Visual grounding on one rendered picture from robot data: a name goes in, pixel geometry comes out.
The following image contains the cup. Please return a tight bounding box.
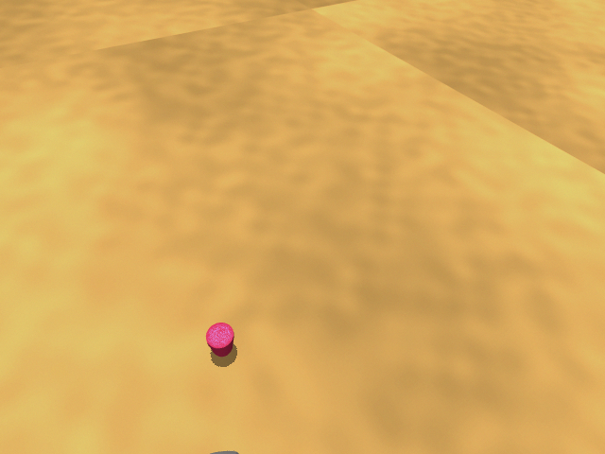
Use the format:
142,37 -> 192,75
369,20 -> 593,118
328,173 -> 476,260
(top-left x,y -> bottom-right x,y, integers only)
206,323 -> 234,357

